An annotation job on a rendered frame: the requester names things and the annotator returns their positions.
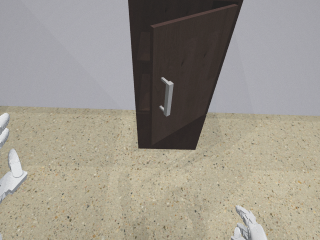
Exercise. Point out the robot left hand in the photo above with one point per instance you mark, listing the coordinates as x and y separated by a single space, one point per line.
11 181

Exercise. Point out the handle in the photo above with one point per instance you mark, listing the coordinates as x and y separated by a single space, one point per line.
168 97

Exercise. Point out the robot right hand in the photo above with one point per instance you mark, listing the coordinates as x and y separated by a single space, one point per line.
253 231

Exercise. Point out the cupboard door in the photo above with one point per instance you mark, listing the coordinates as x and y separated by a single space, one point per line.
186 51

